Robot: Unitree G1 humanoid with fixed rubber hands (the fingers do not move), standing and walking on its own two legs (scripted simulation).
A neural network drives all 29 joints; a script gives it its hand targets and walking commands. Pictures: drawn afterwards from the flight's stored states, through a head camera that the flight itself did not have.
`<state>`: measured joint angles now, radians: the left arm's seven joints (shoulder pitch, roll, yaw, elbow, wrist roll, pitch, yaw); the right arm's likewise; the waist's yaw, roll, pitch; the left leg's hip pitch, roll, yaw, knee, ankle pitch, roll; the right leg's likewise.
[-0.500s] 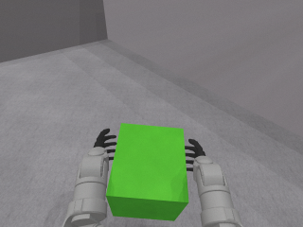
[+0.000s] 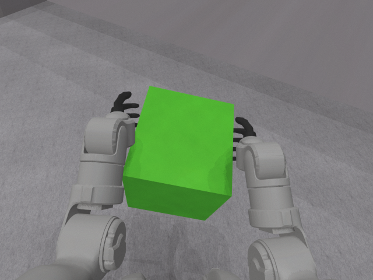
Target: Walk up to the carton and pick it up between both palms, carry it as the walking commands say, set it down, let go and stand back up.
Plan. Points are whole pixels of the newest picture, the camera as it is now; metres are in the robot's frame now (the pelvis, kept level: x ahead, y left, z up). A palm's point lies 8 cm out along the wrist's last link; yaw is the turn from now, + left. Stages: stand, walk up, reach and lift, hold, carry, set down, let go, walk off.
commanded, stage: carry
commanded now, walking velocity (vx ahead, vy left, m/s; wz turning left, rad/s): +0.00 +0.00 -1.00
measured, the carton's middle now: (178, 157) +0.37 +0.03 +0.03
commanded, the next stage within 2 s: none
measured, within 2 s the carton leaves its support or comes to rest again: neither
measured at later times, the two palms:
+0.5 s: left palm (213, 130) +0.40 -0.04 +0.10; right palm (346, 185) +0.27 -0.28 +0.10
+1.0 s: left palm (327, 169) +0.31 -0.26 +0.10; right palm out of the picture +0.09 -0.41 +0.10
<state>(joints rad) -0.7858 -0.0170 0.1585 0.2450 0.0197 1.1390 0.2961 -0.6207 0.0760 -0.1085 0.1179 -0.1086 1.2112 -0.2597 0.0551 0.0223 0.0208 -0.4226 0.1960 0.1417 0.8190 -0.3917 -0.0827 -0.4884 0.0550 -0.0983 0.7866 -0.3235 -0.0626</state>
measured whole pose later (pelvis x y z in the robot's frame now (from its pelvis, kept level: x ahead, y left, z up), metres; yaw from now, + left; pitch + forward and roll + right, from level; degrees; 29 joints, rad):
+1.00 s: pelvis -0.04 -0.04 +0.01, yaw -50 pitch +3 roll +0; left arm -0.81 -0.14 0.28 0.07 0.16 1.18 0.29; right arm -0.71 0.12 -0.25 0.06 -0.07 1.22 -0.30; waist -0.03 -0.10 0.15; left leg -0.44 0.08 0.11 0.79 -0.38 -0.02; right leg -0.58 0.13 0.09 0.76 -0.28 -0.03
